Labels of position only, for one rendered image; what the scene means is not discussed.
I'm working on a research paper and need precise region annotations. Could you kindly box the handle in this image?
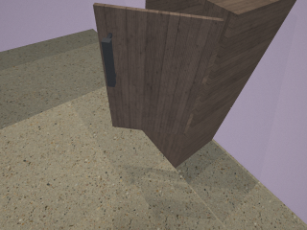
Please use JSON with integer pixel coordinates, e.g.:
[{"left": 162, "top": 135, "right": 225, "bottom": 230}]
[{"left": 101, "top": 33, "right": 117, "bottom": 87}]

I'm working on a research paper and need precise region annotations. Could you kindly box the cupboard door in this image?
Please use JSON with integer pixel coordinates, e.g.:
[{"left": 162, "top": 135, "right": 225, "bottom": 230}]
[{"left": 93, "top": 3, "right": 224, "bottom": 135}]

